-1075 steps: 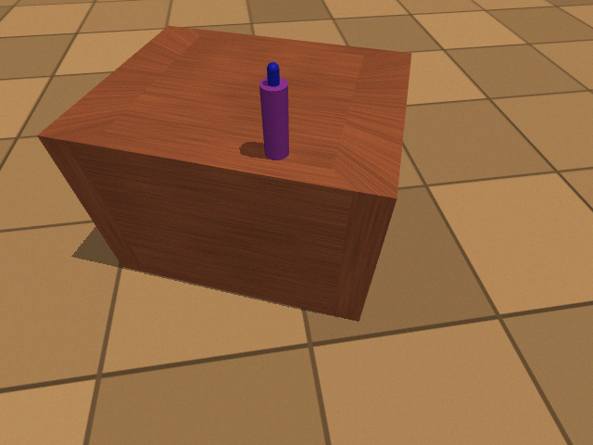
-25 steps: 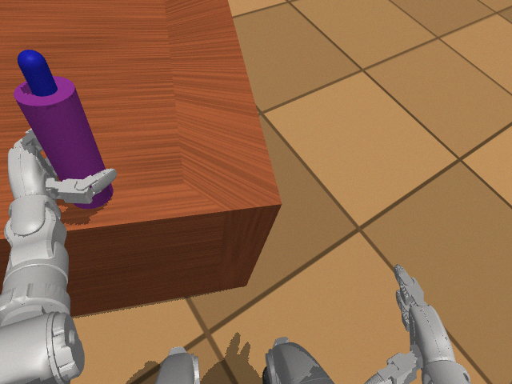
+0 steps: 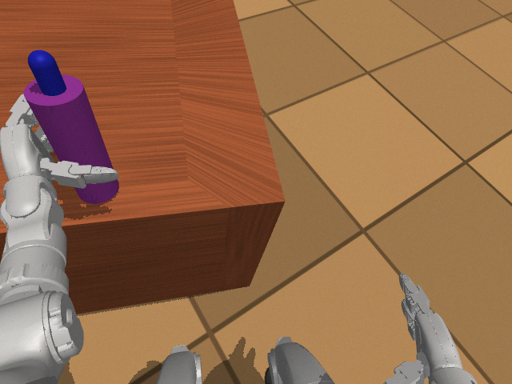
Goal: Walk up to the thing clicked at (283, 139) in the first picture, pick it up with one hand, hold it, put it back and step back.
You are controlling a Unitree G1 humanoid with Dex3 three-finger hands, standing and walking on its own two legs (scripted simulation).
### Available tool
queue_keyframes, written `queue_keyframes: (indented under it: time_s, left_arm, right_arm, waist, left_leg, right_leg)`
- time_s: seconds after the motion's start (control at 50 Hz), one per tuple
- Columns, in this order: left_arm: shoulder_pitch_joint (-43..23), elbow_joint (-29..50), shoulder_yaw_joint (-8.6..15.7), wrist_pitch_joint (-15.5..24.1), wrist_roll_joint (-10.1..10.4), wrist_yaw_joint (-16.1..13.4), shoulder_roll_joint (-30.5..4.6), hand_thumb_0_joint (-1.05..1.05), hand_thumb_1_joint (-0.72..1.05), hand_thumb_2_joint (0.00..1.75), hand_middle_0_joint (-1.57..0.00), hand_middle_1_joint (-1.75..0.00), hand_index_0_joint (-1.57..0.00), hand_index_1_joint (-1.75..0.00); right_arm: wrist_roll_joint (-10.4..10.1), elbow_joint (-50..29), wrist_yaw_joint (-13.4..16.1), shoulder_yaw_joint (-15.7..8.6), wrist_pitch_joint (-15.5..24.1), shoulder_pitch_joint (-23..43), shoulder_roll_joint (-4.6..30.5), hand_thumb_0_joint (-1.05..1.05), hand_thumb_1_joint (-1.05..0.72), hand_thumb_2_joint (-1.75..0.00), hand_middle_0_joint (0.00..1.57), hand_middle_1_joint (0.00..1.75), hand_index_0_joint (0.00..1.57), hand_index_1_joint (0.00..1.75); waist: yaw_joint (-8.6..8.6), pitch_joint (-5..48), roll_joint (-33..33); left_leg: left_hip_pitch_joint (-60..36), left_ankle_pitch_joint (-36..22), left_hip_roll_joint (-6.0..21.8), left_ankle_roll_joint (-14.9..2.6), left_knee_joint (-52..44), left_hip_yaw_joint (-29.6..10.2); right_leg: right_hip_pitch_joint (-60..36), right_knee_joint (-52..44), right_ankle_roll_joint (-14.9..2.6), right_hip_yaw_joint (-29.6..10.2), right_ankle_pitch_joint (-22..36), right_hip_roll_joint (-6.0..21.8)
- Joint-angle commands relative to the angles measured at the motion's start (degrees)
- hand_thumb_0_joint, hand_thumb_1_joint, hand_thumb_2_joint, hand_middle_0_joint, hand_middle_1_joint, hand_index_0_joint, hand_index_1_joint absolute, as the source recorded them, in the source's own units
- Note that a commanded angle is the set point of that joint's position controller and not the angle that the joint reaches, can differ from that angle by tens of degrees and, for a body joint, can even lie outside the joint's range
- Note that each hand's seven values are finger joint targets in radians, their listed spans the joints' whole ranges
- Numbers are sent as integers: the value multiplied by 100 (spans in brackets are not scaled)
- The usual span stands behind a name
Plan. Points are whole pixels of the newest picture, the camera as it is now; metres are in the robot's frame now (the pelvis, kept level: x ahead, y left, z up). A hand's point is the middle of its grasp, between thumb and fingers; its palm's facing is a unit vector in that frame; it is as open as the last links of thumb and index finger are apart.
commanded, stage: withdraw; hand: left
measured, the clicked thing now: (74, 135) +0.48 +0.22 +0.08
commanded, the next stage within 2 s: rise in 0.28 s
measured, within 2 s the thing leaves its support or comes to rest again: rests again in 0.14 s
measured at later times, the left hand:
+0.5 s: hand out of the picture +0.47 +0.31 +0.13, palm faces +0.28 -0.95 -0.16, open 17.6 cm
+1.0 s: hand out of the picture +0.33 +0.33 +0.09, palm faces +0.36 -0.84 -0.40, open 17.5 cm
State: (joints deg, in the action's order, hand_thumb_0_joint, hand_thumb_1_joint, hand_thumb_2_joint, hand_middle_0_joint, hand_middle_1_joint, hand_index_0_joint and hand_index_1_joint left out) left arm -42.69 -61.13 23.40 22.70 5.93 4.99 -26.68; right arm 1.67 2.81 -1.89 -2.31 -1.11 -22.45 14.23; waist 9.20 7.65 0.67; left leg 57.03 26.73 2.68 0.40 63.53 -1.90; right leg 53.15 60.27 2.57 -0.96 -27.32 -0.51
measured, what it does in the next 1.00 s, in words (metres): stands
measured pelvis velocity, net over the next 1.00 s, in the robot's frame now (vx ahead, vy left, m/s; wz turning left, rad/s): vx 0.04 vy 0.01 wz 0.01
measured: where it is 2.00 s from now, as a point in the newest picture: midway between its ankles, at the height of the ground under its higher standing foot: outside the picture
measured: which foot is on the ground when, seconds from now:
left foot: down 0.00-1.00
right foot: down 0.00-1.00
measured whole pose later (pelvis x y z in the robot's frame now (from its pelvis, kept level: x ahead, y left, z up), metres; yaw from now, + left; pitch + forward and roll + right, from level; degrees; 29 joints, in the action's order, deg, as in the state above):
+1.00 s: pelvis +0.04 +0.01 +0.05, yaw +1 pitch +10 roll -2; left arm -2.8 -23.5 18.5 -0.9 2.1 -1.3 -27.1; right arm -4.1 12.2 -0.4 -2.3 -2.9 -23.5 14.0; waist -0.1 9.3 -2.0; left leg 34.1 24.1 1.6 0.0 48.1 -0.3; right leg 30.3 44.4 2.9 -1.7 -24.2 1.0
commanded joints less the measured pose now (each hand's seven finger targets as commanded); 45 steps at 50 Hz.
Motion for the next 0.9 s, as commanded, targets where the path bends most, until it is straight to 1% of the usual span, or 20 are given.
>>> queue_keyframes:
  time_s: [0.0,0.1,0.18,0.2,0.26,0.32,0.34,0.38,0.4,0.44,0.46,0.48,0.5,0.56,0.62,0.66,0.7,0.72,0.78,0.88]
  left_arm:
    - [-2222,1254,281,351,-73,-113,-1617,0,-54,7,-8,-7,-10,-6]
    - [-2596,2213,708,326,7,18,-2486,0,-51,5,-6,-4,-7,-3]
    - [-2830,2598,503,101,21,114,-2334,0,-54,3,-6,-3,-6,-2]
    - [-2858,2525,504,11,30,149,-2379,0,-52,4,-5,-3,-6,-2]
    - [-2368,1632,424,-381,38,361,-2329,0,-53,1,-5,-2,-6,-1]
    - [-1755,362,202,-797,60,641,-1887,0,-61,0,-5,-2,-7,-1]
    - [-1860,491,162,-831,98,745,-1889,0,-58,0,-4,-2,-7,-1]
    - [-2171,798,396,-843,180,889,-2347,0,-53,5,-3,-2,-4,-3]
    - [-1654,506,387,-1115,-570,548,-3220,0,-54,3,-4,-4,-5,-3]
    - [-1772,121,58,-1367,-471,379,-2482,0,-55,3,-5,-4,-6,-4]
    - [-2079,474,274,-1369,-479,323,-2878,0,-56,4,-5,-6,-5,-6]
    - [-1952,363,374,-1417,-586,250,-3198,0,-57,3,-5,-5,-6,-5]
    - [-2103,770,680,-1419,-653,137,-3715,0,-55,3,-5,-4,-6,-4]
    - [-2354,1402,1093,-1441,-819,-69,-4513,0,-55,2,-5,-6,-6,-5]
    - [-1878,1399,1005,-1441,-840,-298,-4285,0,-58,3,-7,-3,-6,-4]
    - [-1186,1096,785,-1535,-818,-402,-3763,0,-56,3,-6,-2,-5,-3]
    - [-922,1257,477,-1619,-798,-483,-3250,0,-55,3,-6,-2,-5,-3]
    - [-700,1410,520,-1642,-792,-523,-3221,0,-54,3,-6,-2,-5,-3]
    - [173,1655,-51,-1756,-699,-542,-2252,0,-56,3,-6,-2,-5,-3]
    - [1619,4025,-205,-1888,-465,-594,-1852,0,-54,2,-5,-2,-5,-3]
  right_arm:
    - [-16,-1049,137,-631,310,-123,993,0,58,-4,5,5,5,5]
    - [-82,-936,178,-566,230,-201,903,0,56,-4,5,5,5,5]
    - [-132,-1091,250,-241,220,149,597,0,54,-5,5,5,5,5]
    - [-141,-998,288,-349,217,182,699,0,54,-5,5,5,5,5]
    - [-190,-555,337,-348,220,18,773,0,55,-5,5,5,5,5]
    - [-245,-103,297,-385,254,-114,862,0,56,-4,5,5,5,5]
    - [-269,-156,279,-282,259,-29,788,0,58,-4,5,5,5,5]
    - [-308,-120,251,-364,303,97,902,0,61,-3,5,5,5,5]
    - [-303,-492,248,-728,169,-237,1224,0,61,-4,5,5,5,5]
    - [-362,-252,126,-205,38,-213,784,0,61,-4,5,5,5,5]
    - [-394,-559,127,-254,26,234,877,0,61,-4,5,5,5,5]
    - [-377,-328,156,-462,-18,-11,979,0,59,-4,5,5,5,5]
    - [-384,-434,140,-457,-37,80,1007,0,60,-4,5,5,5,5]
    - [-424,-904,134,-377,-104,354,1029,0,59,-5,5,5,5,5]
    - [-435,-432,168,-240,-124,330,876,0,51,-7,5,5,5,5]
    - [-421,43,173,-313,-99,152,911,0,51,-7,5,5,5,5]
    - [-414,-71,163,-384,-19,283,983,0,51,-7,5,5,5,5]
    - [-419,-107,161,-384,20,270,979,0,52,-6,5,5,5,5]
    - [-458,147,143,-208,77,17,704,0,52,-6,5,5,5,5]
    - [-554,67,183,-448,127,-170,858,0,55,-5,5,5,5,5]
  waist:
    - [35,2666,-759]
    - [-237,3232,-1305]
    - [-249,3156,-1420]
    - [-216,3033,-1359]
    - [-96,2407,-1231]
    - [16,1533,-674]
    - [12,1510,-628]
    - [-144,1764,-753]
    - [-258,2061,-887]
    - [-142,1479,-488]
    - [-266,1667,-406]
    - [-249,1825,-407]
    - [-410,2182,-452]
    - [-677,3111,-893]
    - [-751,2654,-1475]
    - [-688,2132,-1466]
    - [-629,2098,-1477]
    - [-634,2023,-1422]
    - [-658,1579,-1199]
    - [-834,1755,-937]
  left_leg:
    - [-2070,-1114,-101,-118,-861,35]
    - [-2574,-2111,-130,-49,-809,46]
    - [-2800,-2194,-124,-48,-961,89]
    - [-2802,-2165,-127,-58,-1011,112]
    - [-2901,-2195,-56,-30,-1207,80]
    - [-2458,-1920,-26,-95,-1319,70]
    - [-2417,-1907,-36,-124,-1330,79]
    - [-2503,-1969,-34,-89,-1398,87]
    - [-2951,-2241,-87,-21,-1578,129]
    - [-2669,-2096,-73,-16,-1671,107]
    - [-2640,-2038,-90,-31,-1692,98]
    - [-2679,-1968,-120,-65,-1673,139]
    - [-2734,-2150,-145,-102,-1637,150]
    - [-3193,-2668,-180,-56,-1662,202]
    - [-3574,-2770,-122,60,-1834,162]
    - [-3612,-2700,-76,94,-1941,149]
    - [-3726,-2587,-51,106,-1989,147]
    - [-3755,-2459,-33,108,-2035,146]
    - [-3640,-2243,-41,95,-2173,166]
    - [-3928,-2848,-44,106,-2145,170]
  right_leg:
    - [-887,-767,-315,217,1223,-131]
    - [-1366,-723,-323,216,1902,-107]
    - [-1599,-888,-310,163,2032,-100]
    - [-1628,-977,-300,148,2064,-98]
    - [-1369,-1106,-323,222,1916,-135]
    - [-1021,-1238,-326,278,1731,-170]
    - [-1080,-1282,-313,279,1782,-158]
    - [-1218,-1270,-336,316,1794,-151]
    - [-1432,-1421,-321,346,1980,-120]
    - [-1367,-1487,-313,377,1843,-167]
    - [-1557,-1525,-299,362,1838,-156]
    - [-1674,-1556,-283,314,1851,-144]
    - [-1993,-1564,-264,277,2035,-116]
    - [-2711,-1557,-271,177,2482,-53]
    - [-2342,-1647,-337,212,2154,-75]
    - [-2016,-1745,-350,250,1952,-105]
    - [-1950,-1820,-352,282,1879,-117]
    - [-1902,-1862,-355,303,1780,-126]
    - [-1917,-1939,-375,357,1681,-134]
    - [-2238,-1896,-324,489,2137,-109]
